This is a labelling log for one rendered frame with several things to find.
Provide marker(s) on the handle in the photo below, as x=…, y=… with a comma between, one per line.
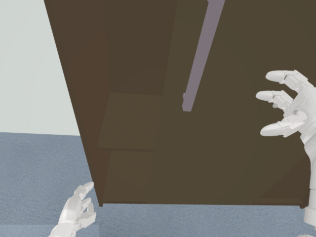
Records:
x=210, y=23

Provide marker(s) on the right robot forearm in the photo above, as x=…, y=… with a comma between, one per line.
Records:
x=308, y=137

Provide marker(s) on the right robot hand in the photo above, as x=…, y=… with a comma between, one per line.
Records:
x=304, y=102

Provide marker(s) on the wardrobe door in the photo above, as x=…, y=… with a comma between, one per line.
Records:
x=295, y=184
x=215, y=154

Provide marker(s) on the left robot forearm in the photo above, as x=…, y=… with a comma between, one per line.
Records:
x=64, y=230

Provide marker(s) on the left robot hand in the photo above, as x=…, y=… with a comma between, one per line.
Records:
x=74, y=207

